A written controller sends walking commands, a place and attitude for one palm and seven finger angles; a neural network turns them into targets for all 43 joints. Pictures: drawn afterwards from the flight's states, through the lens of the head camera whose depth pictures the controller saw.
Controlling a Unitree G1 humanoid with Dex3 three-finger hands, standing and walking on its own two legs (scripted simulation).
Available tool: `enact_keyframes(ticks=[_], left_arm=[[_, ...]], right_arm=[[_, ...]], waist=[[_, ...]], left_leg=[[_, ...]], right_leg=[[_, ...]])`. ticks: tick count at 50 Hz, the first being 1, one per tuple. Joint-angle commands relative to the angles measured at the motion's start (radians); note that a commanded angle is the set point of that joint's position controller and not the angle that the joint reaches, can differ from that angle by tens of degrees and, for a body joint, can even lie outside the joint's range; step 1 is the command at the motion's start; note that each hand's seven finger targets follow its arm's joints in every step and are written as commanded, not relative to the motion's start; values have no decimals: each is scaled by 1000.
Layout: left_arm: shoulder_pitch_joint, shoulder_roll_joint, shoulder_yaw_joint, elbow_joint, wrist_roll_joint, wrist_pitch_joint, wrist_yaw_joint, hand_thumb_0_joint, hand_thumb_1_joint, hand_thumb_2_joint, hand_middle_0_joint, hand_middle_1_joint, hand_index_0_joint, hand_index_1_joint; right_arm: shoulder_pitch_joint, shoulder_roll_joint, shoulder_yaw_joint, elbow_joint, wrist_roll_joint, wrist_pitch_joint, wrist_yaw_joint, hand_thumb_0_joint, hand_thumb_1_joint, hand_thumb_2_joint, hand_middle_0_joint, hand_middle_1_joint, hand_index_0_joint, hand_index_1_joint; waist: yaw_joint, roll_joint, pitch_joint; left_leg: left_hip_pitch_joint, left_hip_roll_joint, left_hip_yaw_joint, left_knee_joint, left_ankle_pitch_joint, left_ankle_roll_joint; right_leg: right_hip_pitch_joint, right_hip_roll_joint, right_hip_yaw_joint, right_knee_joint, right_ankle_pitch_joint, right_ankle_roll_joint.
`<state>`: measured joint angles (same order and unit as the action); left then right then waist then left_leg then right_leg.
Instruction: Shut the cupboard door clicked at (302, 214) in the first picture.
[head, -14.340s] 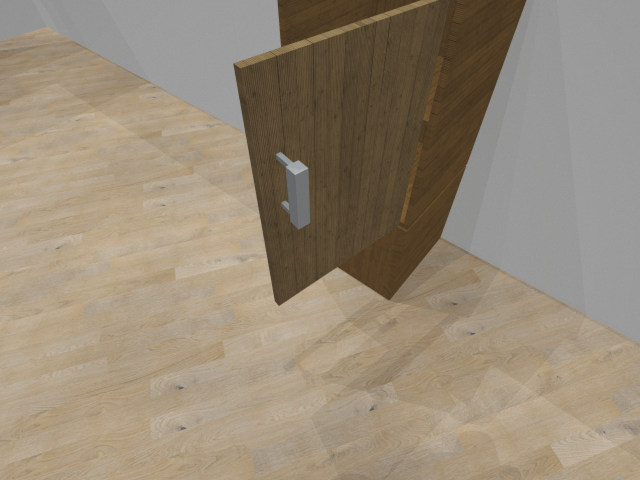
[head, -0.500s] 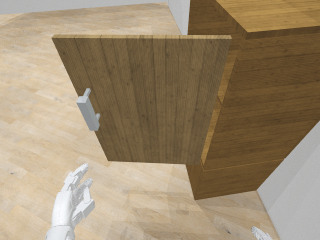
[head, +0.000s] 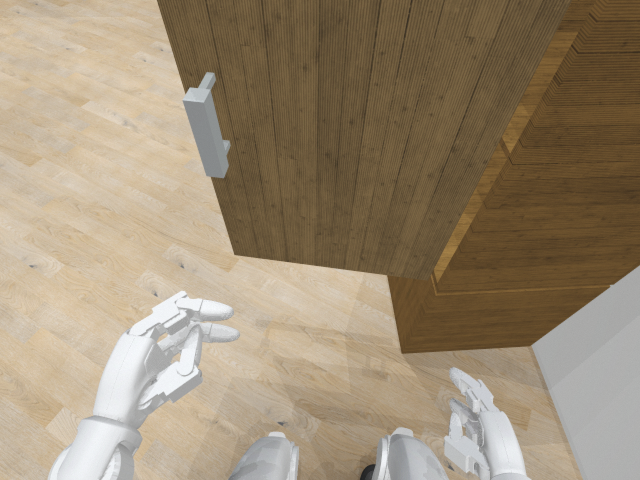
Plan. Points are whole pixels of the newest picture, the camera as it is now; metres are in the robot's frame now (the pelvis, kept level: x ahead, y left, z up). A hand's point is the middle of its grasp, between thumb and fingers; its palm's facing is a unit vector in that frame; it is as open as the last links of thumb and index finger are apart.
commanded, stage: raise the hand and make a fist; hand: left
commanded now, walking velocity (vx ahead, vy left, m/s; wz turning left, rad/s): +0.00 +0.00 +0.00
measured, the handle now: (213, 126) +0.53 +0.20 +0.12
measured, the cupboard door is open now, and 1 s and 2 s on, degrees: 78 78 78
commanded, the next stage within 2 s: bring the fist close to the handle in 1.22 s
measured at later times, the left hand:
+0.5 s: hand (166, 329) +0.25 +0.18 +0.10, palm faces -0.04 -1.00 -0.04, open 3.1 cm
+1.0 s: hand (167, 299) +0.27 +0.18 +0.12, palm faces -0.05 -1.00 -0.05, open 3.1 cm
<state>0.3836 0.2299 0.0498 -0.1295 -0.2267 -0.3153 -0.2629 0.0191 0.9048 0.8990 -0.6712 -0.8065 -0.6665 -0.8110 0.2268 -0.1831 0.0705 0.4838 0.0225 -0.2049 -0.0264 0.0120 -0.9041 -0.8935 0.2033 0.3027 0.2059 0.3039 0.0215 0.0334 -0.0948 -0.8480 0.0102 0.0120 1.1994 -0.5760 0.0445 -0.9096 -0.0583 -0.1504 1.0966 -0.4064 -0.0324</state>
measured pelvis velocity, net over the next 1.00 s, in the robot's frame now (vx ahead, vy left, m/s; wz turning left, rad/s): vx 0.04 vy -0.01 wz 0.00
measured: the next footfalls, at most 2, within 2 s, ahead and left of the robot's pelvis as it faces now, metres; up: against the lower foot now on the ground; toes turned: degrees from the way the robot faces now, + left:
none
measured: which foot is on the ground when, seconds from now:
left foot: down 0.00-1.00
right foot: down 0.00-1.00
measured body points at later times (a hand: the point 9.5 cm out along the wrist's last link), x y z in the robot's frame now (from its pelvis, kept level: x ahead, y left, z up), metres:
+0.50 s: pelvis +0.04 +0.01 +0.03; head +0.09 +0.02 +0.47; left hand +0.25 +0.24 +0.10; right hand +0.23 -0.23 -0.02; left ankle +0.01 +0.09 -0.65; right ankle +0.08 -0.11 -0.65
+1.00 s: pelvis +0.04 -0.01 +0.05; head +0.08 -0.02 +0.50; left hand +0.27 +0.23 +0.13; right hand +0.21 -0.25 -0.03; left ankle +0.01 +0.09 -0.65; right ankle +0.08 -0.11 -0.65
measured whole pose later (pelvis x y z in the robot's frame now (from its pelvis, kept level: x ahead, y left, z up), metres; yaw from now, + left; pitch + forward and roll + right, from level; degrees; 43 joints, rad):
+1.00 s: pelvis +0.04 -0.01 +0.05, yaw +0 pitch +9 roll -1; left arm 0.33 0.26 0.19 -0.06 -0.31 -0.25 -0.31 0.02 0.91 0.90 -1.30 -1.50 -1.30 -1.50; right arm 0.29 -0.27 0.03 0.51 0.04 -0.22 -0.05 0.01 -0.90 -0.89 0.20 0.30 0.20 0.30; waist 0.01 0.05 -0.09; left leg -0.55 0.00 0.03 0.90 -0.50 0.03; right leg -0.63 -0.04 -0.13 0.85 -0.36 -0.03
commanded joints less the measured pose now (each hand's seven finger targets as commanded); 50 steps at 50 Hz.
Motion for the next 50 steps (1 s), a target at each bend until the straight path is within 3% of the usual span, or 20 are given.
enact_keyframes(ticks=[1,3,6,7,8,9,12,13,18,21,23,29,33,35,36,38,48,50], left_arm=[[50,92,124,-246,-42,1,58,0,900,900,-842,-1000,-842,-1000],[65,93,129,-242,-41,-26,79,0,900,900,-878,-1040,-878,-1040],[66,57,75,-235,-29,-75,82,0,900,900,-933,-1100,-933,-1100],[62,62,73,-237,-25,-87,81,0,900,900,-952,-1120,-952,-1120],[54,73,71,-236,-21,-92,74,0,900,900,-970,-1140,-970,-1140],[55,85,78,-248,-17,-98,68,0,900,900,-988,-1160,-988,-1160],[72,79,79,-253,-24,-91,57,0,900,900,-1043,-1220,-1043,-1220],[65,104,102,-253,-22,-83,56,0,900,900,-1062,-1240,-1062,-1240],[41,123,135,-283,-35,-75,58,0,900,900,-1153,-1340,-1153,-1340],[54,96,114,-283,-37,-65,50,0,900,900,-1208,-1400,-1208,-1400],[33,114,126,-262,-36,-45,42,0,900,900,-1245,-1440,-1245,-1440],[-18,130,157,-225,-56,-6,6,0,900,900,-1300,-1500,-1300,-1500],[-66,164,190,-246,-69,-5,-4,0,900,900,-1300,-1500,-1300,-1500],[-63,154,195,-223,-76,-1,-11,0,900,900,-1300,-1500,-1300,-1500],[-66,141,187,-205,-80,1,-15,0,900,900,-1300,-1500,-1300,-1500],[-96,167,203,-201,-85,4,-23,0,900,900,-1300,-1500,-1300,-1500],[-110,163,213,-121,-98,3,-42,0,900,900,-1300,-1500,-1300,-1500],[-116,160,211,-138,-93,-13,-36,0,900,900,-1300,-1500,-1300,-1500]], right_arm=[[-42,-164,-96,-194,3,-57,-32,0,-900,-900,200,300,200,300],[-48,-165,-90,-188,-5,-61,-31,0,-900,-900,200,300,200,300],[-19,-175,-92,-178,-10,-72,-23,0,-900,-900,200,300,200,300],[-9,-181,-96,-177,-9,-74,-22,0,-900,-900,200,300,200,300],[-18,-188,-95,-181,-12,-77,-22,0,-900,-900,200,300,200,300],[-1,-190,-100,-180,-9,-79,-22,0,-900,-900,200,300,200,300],[13,-193,-106,-184,-4,-76,-22,0,-900,-900,200,300,200,300],[10,-196,-106,-184,-3,-70,-24,0,-900,-900,200,300,200,300],[27,-192,-107,-186,-2,-56,-28,0,-900,-900,200,300,200,300],[40,-188,-107,-184,2,-49,-25,0,-900,-900,200,300,200,300],[40,-190,-103,-182,-1,-42,-23,0,-900,-900,200,300,200,300],[31,-191,-95,-178,5,-34,-28,0,-900,-900,200,300,200,300],[24,-190,-86,-171,5,-44,-31,0,-900,-900,200,300,200,300],[27,-185,-86,-160,7,-50,-31,0,-900,-900,200,300,200,300],[26,-185,-85,-155,9,-51,-32,0,-900,-900,200,300,200,300],[17,-191,-83,-146,9,-56,-33,0,-900,-900,200,300,200,300],[-3,-196,-87,-133,14,-78,-37,0,-900,-900,200,300,200,300],[-1,-193,-89,-132,15,-84,-37,0,-900,-900,200,300,200,300]], waist=[[5,-34,-251],[10,-38,-217],[-17,-20,-175],[-23,-37,-175],[-20,-14,-166],[-20,-10,-196],[-21,-9,-187],[-16,2,-182],[-16,28,-196],[-20,49,-207],[-23,45,-194],[-26,6,-176],[-15,46,-205],[-16,15,-217],[-22,-2,-191],[-15,24,-188],[-7,-52,-140],[-7,-37,-152]], left_leg=[[62,-21,-82,-330,184,-33],[63,-18,-85,-337,215,-37],[71,-15,-82,-339,206,-42],[77,-11,-88,-342,206,-45],[78,-13,-87,-341,216,-44],[99,-12,-86,-342,239,-47],[122,-11,-86,-355,280,-55],[125,-11,-82,-355,293,-51],[172,-12,-75,-361,376,-56],[222,-5,-75,-364,467,-67],[225,-4,-76,-367,488,-66],[228,-7,-66,-387,456,-60],[262,-10,-64,-399,492,-58],[274,-9,-61,-405,501,-58],[267,-9,-61,-412,486,-57],[271,-12,-58,-418,494,-56],[237,-23,-39,-451,369,-39],[247,-25,-36,-455,360,-37]], right_leg=[[315,51,77,-190,-27,7],[310,55,65,-181,-1,-1],[270,49,62,-184,-5,1],[262,51,57,-181,-5,2],[262,51,59,-178,6,-3],[270,48,60,-177,22,-3],[286,50,55,-187,57,-1],[298,53,59,-191,69,-4],[343,57,60,-203,151,-4],[351,58,55,-209,212,2],[365,62,54,-216,235,0],[414,60,62,-252,261,2],[459,57,69,-265,297,-2],[475,55,70,-277,315,4],[470,55,68,-285,309,6],[495,52,76,-293,321,1],[527,35,113,-363,206,7],[523,33,116,-366,194,10]])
